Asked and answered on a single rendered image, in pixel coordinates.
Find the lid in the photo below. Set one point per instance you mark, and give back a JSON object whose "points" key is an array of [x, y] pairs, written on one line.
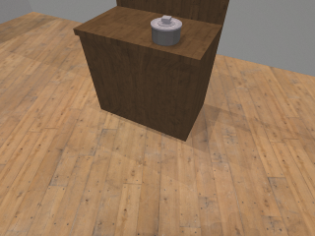
{"points": [[174, 24]]}

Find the pot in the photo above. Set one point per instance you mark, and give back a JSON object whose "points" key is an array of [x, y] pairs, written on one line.
{"points": [[166, 38]]}

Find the knob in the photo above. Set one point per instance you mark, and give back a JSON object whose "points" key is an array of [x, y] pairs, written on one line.
{"points": [[166, 19]]}

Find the table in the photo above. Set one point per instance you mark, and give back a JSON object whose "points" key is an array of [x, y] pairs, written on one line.
{"points": [[162, 87]]}

